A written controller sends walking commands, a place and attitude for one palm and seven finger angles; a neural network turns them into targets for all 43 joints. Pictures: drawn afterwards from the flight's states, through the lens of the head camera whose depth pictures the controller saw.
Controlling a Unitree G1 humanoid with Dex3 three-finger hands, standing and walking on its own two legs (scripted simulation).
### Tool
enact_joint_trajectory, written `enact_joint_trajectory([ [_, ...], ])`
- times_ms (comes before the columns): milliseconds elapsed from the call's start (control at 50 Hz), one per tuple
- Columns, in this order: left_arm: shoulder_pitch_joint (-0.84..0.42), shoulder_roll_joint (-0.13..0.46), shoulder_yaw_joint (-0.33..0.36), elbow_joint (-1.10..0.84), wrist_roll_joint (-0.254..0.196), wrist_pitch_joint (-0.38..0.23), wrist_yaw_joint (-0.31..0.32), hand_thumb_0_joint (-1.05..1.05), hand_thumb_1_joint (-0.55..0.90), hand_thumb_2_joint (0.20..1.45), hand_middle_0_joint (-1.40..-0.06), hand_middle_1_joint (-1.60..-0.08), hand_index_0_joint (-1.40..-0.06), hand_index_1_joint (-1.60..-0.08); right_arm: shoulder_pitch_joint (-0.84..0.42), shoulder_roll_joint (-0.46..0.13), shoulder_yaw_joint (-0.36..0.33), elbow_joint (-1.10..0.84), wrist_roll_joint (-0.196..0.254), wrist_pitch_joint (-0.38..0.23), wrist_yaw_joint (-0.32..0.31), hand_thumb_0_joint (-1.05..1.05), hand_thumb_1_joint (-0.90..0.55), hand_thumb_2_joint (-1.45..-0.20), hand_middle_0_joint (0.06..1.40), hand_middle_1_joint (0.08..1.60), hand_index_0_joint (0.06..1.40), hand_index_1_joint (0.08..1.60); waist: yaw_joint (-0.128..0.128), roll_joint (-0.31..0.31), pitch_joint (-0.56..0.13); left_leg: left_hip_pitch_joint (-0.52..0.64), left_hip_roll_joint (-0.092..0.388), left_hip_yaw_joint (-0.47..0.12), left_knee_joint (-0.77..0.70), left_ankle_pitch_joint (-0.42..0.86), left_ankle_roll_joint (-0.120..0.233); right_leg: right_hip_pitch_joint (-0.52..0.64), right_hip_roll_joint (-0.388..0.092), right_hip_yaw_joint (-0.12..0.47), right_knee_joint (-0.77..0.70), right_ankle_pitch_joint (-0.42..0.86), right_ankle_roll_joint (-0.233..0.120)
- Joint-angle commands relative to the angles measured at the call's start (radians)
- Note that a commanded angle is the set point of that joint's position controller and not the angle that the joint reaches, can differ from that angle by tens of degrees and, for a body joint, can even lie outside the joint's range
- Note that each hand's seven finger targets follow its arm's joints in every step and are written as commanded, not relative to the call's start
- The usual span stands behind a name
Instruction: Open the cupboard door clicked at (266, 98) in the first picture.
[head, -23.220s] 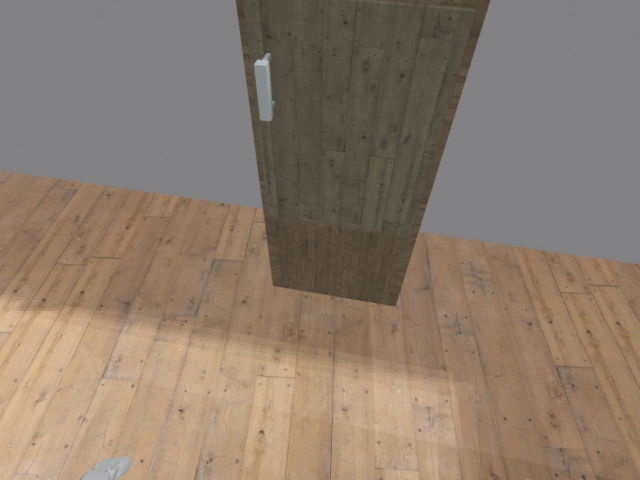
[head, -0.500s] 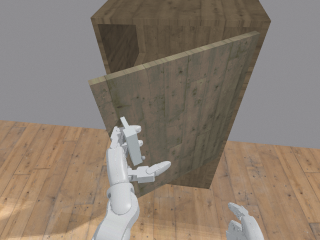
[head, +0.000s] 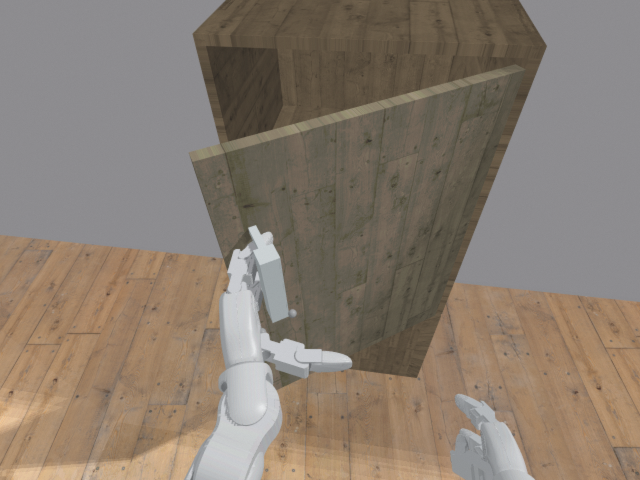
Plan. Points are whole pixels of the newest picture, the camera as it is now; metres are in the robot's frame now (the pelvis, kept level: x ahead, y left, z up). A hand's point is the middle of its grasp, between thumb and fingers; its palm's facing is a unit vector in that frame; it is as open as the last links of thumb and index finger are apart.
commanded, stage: slide the hand sideways off the handle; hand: left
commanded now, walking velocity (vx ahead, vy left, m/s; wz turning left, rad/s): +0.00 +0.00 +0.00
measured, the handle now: (266, 273) +0.34 +0.10 +0.09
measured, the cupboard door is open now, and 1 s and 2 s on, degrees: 34 37 37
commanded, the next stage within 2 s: draw the hand back to the body in 1.16 s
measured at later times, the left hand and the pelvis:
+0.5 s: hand (278, 352) +0.24 +0.07 +0.09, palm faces -0.14 -0.99 -0.03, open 16.4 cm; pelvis -0.01 +0.01 -0.01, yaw -1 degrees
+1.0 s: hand (229, 373) +0.22 +0.12 +0.08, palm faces -0.07 -1.00 -0.06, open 16.3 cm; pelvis +0.01 -0.01 -0.01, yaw +0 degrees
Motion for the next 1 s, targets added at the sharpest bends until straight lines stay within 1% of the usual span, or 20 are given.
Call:
enact_joint_trajectory([
  [0, -0.271, 0.067, -0.105, -0.272, 0.044, -0.153, -0.355, 0.0, -0.5, 0.3, -0.15, -0.3, -0.15, -0.3, -0.031, -0.106, -0.024, -0.182, 0.015, -0.057, -0.011, 0.0, -0.9, -0.9, 0.2, 0.3, 0.2, 0.3, -0.035, -0.096, -0.242, 0.096, -0.059, 0.001, -0.067, 0.242, 0.069, 0.04, 0.02, 0.058, -0.06, 0.361, -0.024],
  [40, -0.29, 0.071, -0.111, -0.282, -0.003, -0.174, -0.475, 0.0, -0.5, 0.3, -0.15, -0.3, -0.15, -0.3, -0.03, -0.103, -0.016, -0.198, 0.028, -0.083, -0.023, 0.0, -0.9, -0.9, 0.2, 0.3, 0.2, 0.3, -0.045, -0.081, -0.242, 0.096, -0.062, 0.0, -0.061, 0.23, 0.071, 0.034, 0.017, 0.059, -0.061, 0.362, -0.02],
  [60, -0.251, 0.08, -0.102, -0.26, -0.041, -0.169, -0.541, 0.0, -0.5, 0.3, -0.15, -0.3, -0.15, -0.3, -0.028, -0.108, -0.011, -0.204, 0.037, -0.094, -0.024, 0.0, -0.9, -0.9, 0.2, 0.3, 0.2, 0.3, -0.042, -0.042, -0.223, 0.096, -0.061, -0.001, -0.064, 0.219, 0.066, 0.027, 0.019, 0.056, -0.06, 0.346, -0.025],
  [80, -0.246, 0.074, -0.086, -0.266, -0.086, -0.162, -0.582, 0.0, -0.5, 0.3, -0.15, -0.3, -0.15, -0.3, -0.031, -0.106, -0.006, -0.215, 0.045, -0.107, -0.028, 0.0, -0.9, -0.9, 0.2, 0.3, 0.2, 0.3, -0.049, -0.07, -0.215, 0.088, -0.059, -0.008, -0.07, 0.199, 0.065, 0.021, 0.021, 0.046, -0.064, 0.321, -0.021],
  [140, -0.187, 0.053, -0.017, -0.28, -0.183, -0.124, -0.6, 0.0, -0.5, 0.3, -0.15, -0.3, -0.15, -0.3, -0.054, -0.109, 0.001, -0.234, 0.064, -0.151, -0.035, 0.0, -0.9, -0.9, 0.2, 0.3, 0.2, 0.3, -0.029, -0.127, -0.181, 0.06, -0.055, -0.023, -0.087, 0.123, 0.055, 0.005, 0.029, 0.026, -0.089, 0.209, -0.011],
  [160, -0.174, 0.061, 0.007, -0.283, -0.193, -0.115, -0.584, 0.0, -0.5, 0.3, -0.15, -0.3, -0.15, -0.3, -0.062, -0.111, 0.002, -0.23, 0.068, -0.162, -0.034, 0.0, -0.9, -0.9, 0.2, 0.3, 0.2, 0.3, -0.021, -0.094, -0.174, 0.063, -0.055, -0.022, -0.091, 0.113, 0.05, -0.002, 0.028, 0.025, -0.089, 0.181, -0.013],
  [220, -0.116, 0.053, 0.04, -0.29, -0.188, -0.094, -0.525, 0.0, -0.5, 0.3, -0.15, -0.3, -0.15, -0.3, -0.053, -0.111, 0.0, -0.229, 0.065, -0.184, -0.024, 0.0, -0.9, -0.9, 0.2, 0.3, 0.2, 0.3, -0.009, -0.14, -0.153, 0.048, -0.047, -0.031, -0.102, 0.095, 0.044, -0.022, 0.031, 0.01, -0.082, 0.14, -0.008],
  [280, -0.087, 0.093, 0.058, -0.334, -0.136, -0.097, -0.478, 0.0, -0.5, 0.3, -0.15, -0.3, -0.15, -0.3, -0.045, -0.111, -0.002, -0.234, 0.056, -0.187, -0.01, 0.0, -0.9, -0.9, 0.2, 0.3, 0.2, 0.3, 0.001, -0.087, -0.172, 0.054, -0.046, -0.025, -0.103, 0.108, 0.042, -0.027, 0.027, 0.018, -0.063, 0.136, -0.014],
  [360, -0.01, 0.129, 0.068, -0.353, -0.09, -0.104, -0.46, 0.0, -0.5, 0.3, -0.15, -0.3, -0.15, -0.3, -0.03, -0.111, -0.007, -0.241, 0.05, -0.18, 0.0, 0.0, -0.9, -0.9, 0.2, 0.3, 0.2, 0.3, 0.009, -0.067, -0.168, 0.042, -0.042, -0.017, -0.095, 0.118, 0.041, -0.029, 0.029, 0.025, -0.052, 0.145, -0.019],
  [460, 0.028, 0.164, 0.119, -0.374, -0.116, -0.099, -0.475, 0.0, -0.5, 0.3, -0.15, -0.3, -0.15, -0.3, -0.046, -0.111, -0.001, -0.252, 0.052, -0.174, -0.012, 0.0, -0.9, -0.9, 0.2, 0.3, 0.2, 0.3, 0.012, -0.085, -0.131, 0.014, -0.044, -0.008, -0.092, 0.077, 0.044, -0.028, 0.034, 0.032, -0.07, 0.113, -0.016],
  [480, 0.02, 0.159, 0.118, -0.387, -0.123, -0.098, -0.48, 0.0, -0.5, 0.3, -0.15, -0.3, -0.15, -0.3, -0.047, -0.111, 0.001, -0.255, 0.053, -0.174, -0.015, 0.0, -0.9, -0.9, 0.2, 0.3, 0.2, 0.3, 0.004, -0.077, -0.127, 0.015, -0.044, -0.005, -0.089, 0.072, 0.044, -0.034, 0.033, 0.032, -0.071, 0.112, -0.014],
  [600, 0.077, 0.203, 0.186, -0.452, -0.17, -0.127, -0.511, 0.0, -0.5, 0.3, -0.15, -0.3, -0.15, -0.3, -0.024, -0.116, -0.003, -0.247, 0.054, -0.204, -0.028, 0.0, -0.9, -0.9, 0.2, 0.3, 0.2, 0.3, 0.003, -0.088, -0.176, 0.019, -0.049, -0.004, -0.066, 0.13, 0.045, 0.0, 0.036, 0.037, -0.059, 0.194, -0.01],
  [620, 0.1, 0.189, 0.172, -0.472, -0.174, -0.137, -0.523, 0.0, -0.5, 0.3, -0.15, -0.3, -0.15, -0.3, -0.023, -0.115, -0.006, -0.249, 0.054, -0.212, -0.028, 0.0, -0.9, -0.9, 0.2, 0.3, 0.2, 0.3, 0.002, -0.071, -0.193, 0.028, -0.05, 0.0, -0.06, 0.148, 0.045, 0.005, 0.036, 0.037, -0.053, 0.22, -0.009],
  [740, 0.207, 0.257, 0.247, -0.468, -0.196, -0.156, -0.575, 0.0, -0.5, 0.3, -0.15, -0.3, -0.15, -0.3, 0.007, -0.127, -0.013, -0.243, 0.056, -0.233, -0.034, 0.0, -0.9, -0.9, 0.2, 0.3, 0.2, 0.3, -0.001, -0.089, -0.171, -0.009, -0.056, 0.006, -0.032, 0.179, 0.048, 0.01, 0.033, 0.049, -0.044, 0.287, -0.002],
  [760, 0.244, 0.262, 0.255, -0.465, -0.199, -0.156, -0.585, 0.0, -0.5, 0.3, -0.15, -0.3, -0.15, -0.3, 0.006, -0.13, -0.015, -0.243, 0.059, -0.235, -0.034, 0.0, -0.9, -0.9, 0.2, 0.3, 0.2, 0.3, 0.008, -0.067, -0.166, -0.01, -0.056, 0.008, -0.03, 0.185, 0.047, 0.011, 0.033, 0.05, -0.043, 0.289, -0.004],
  [780, 0.229, 0.257, 0.243, -0.475, -0.206, -0.158, -0.597, 0.0, -0.5, 0.3, -0.15, -0.3, -0.15, -0.3, 0.007, -0.129, -0.012, -0.248, 0.058, -0.239, -0.034, 0.0, -0.9, -0.9, 0.2, 0.3, 0.2, 0.3, -0.005, -0.067, -0.153, -0.017, -0.058, 0.007, -0.026, 0.173, 0.048, -0.001, 0.031, 0.051, -0.045, 0.283, 0.0],
  [800, 0.243, 0.285, 0.28, -0.477, -0.213, -0.163, -0.604, 0.0, -0.5, 0.3, -0.15, -0.3, -0.15, -0.3, 0.013, -0.133, -0.017, -0.246, 0.059, -0.241, -0.037, 0.0, -0.9, -0.9, 0.2, 0.3, 0.2, 0.3, 0.001, -0.073, -0.164, -0.021, -0.058, 0.008, -0.021, 0.174, 0.047, 0.004, 0.031, 0.053, -0.042, 0.284, 0.001],
  [820, 0.255, 0.271, 0.27, -0.481, -0.221, -0.165, -0.617, 0.0, -0.5, 0.3, -0.15, -0.3, -0.15, -0.3, 0.011, -0.132, -0.015, -0.249, 0.059, -0.245, -0.039, 0.0, -0.9, -0.9, 0.2, 0.3, 0.2, 0.3, -0.001, -0.082, -0.161, -0.025, -0.061, 0.008, -0.016, 0.177, 0.049, 0.007, 0.03, 0.057, -0.044, 0.294, 0.003],
  [860, 0.255, 0.3, 0.3, -0.471, -0.234, -0.17, -0.632, 0.0, -0.5, 0.3, -0.15, -0.3, -0.15, -0.3, 0.011, -0.137, -0.017, -0.244, 0.061, -0.252, -0.046, 0.0, -0.9, -0.9, 0.2, 0.3, 0.2, 0.3, -0.003, -0.087, -0.15, -0.036, -0.062, 0.007, -0.005, 0.168, 0.049, 0.0, 0.029, 0.067, -0.051, 0.279, 0.004],
  [980, 0.321, 0.319, 0.348, -0.495, -0.284, -0.203, -0.684, 0.0, -0.5, 0.3, -0.15, -0.3, -0.15, -0.3, 0.024, -0.142, -0.023, -0.246, 0.066, -0.282, -0.054, 0.0, -0.9, -0.9, 0.2, 0.3, 0.2, 0.3, 0.0, -0.091, -0.184, -0.045, -0.067, 0.003, 0.02, 0.198, 0.047, 0.015, 0.026, 0.071, -0.029, 0.338, 0.009],
])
